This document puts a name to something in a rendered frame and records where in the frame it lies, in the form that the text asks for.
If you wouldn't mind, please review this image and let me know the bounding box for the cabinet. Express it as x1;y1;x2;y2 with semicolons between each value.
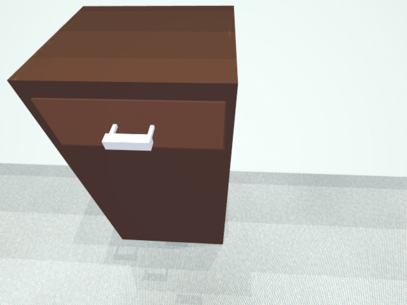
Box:
7;6;238;245

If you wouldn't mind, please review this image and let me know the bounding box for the drawer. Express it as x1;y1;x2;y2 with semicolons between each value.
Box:
31;98;225;149

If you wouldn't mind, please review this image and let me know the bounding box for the handle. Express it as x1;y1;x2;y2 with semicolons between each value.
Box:
102;124;155;151

